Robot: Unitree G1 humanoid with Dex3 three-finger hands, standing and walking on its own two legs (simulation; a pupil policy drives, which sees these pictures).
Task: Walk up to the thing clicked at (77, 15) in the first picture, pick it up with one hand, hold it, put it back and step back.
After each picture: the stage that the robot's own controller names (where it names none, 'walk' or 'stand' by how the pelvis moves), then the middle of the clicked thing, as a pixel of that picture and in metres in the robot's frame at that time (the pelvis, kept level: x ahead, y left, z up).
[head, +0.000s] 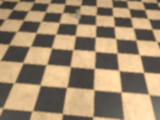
stand; (78, 14) +2.00 +0.09 -0.72
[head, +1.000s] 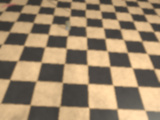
walk; (67, 25) +1.86 +0.15 -0.72
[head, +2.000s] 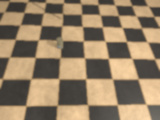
walk; (59, 43) +1.24 +0.20 -0.72
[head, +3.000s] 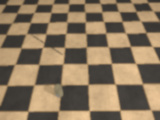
walk; (58, 90) +0.74 +0.23 -0.69
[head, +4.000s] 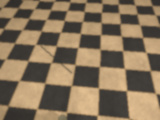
walk; out of the picture +0.45 +0.20 -0.71
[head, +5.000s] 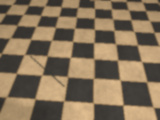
stand; out of the picture +0.30 +0.20 -0.71
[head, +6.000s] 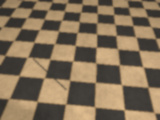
stand; out of the picture +0.30 +0.18 -0.73
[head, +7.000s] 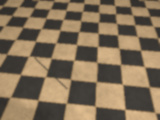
stand; out of the picture +0.31 +0.19 -0.73
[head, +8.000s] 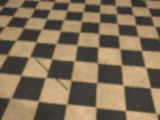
stand; out of the picture +0.30 +0.19 -0.73
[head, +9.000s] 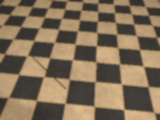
stand; out of the picture +0.30 +0.19 -0.73
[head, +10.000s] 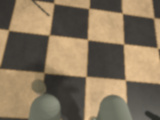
go down; (39, 87) +0.37 +0.19 -0.44
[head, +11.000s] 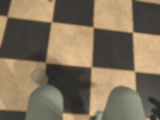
go down; (40, 77) +0.39 +0.20 -0.36
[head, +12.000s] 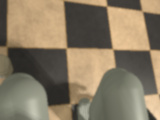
close in; (2, 67) +0.38 +0.23 -0.24
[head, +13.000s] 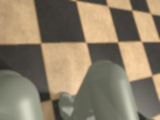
close; out of the picture +0.38 +0.24 -0.22
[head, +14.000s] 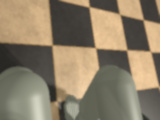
lift; out of the picture +0.36 +0.25 -0.23
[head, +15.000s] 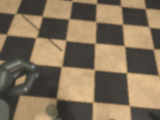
close; (52, 111) +0.36 +0.18 -0.55
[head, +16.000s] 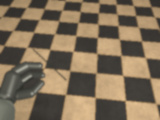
go down; out of the picture +0.33 +0.19 -0.68
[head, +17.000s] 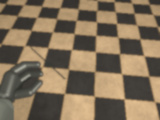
stand; out of the picture +0.32 +0.18 -0.68
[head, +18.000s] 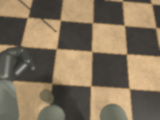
crouch; (47, 96) +0.38 +0.19 -0.49
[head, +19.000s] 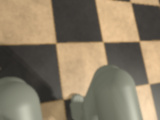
lower; out of the picture +0.39 +0.23 -0.24
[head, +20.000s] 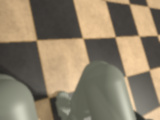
lower; out of the picture +0.38 +0.25 -0.23
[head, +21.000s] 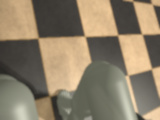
lower; out of the picture +0.39 +0.25 -0.23
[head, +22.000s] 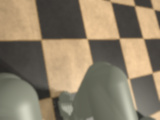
lower; out of the picture +0.38 +0.25 -0.23
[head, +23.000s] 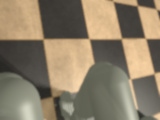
lower; out of the picture +0.38 +0.25 -0.23
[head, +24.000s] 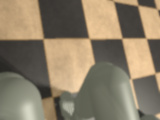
open; out of the picture +0.38 +0.25 -0.23
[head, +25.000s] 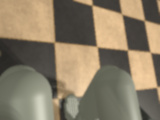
stand; out of the picture +0.38 +0.24 -0.24
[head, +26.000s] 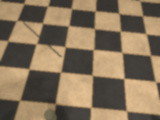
stand; (50, 116) +0.35 +0.18 -0.58
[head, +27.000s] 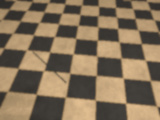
stand; out of the picture +0.33 +0.18 -0.66
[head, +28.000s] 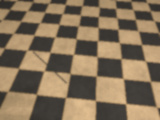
stand; out of the picture +0.33 +0.18 -0.67
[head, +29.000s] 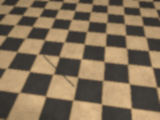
stand; out of the picture +0.35 +0.17 -0.72
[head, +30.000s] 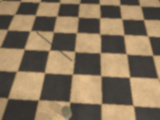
walk; (66, 112) +0.42 +0.13 -0.70
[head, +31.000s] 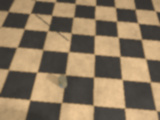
walk; (62, 81) +0.66 +0.14 -0.70
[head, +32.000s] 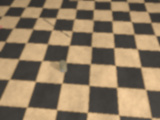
stand; (63, 66) +0.96 +0.27 -0.70
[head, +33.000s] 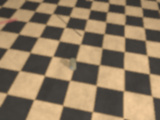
stand; (72, 64) +1.01 +0.13 -0.72
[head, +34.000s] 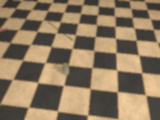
stand; (65, 69) +0.99 +0.19 -0.73
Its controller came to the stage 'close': yes
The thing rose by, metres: 0.01
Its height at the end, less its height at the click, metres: +0.00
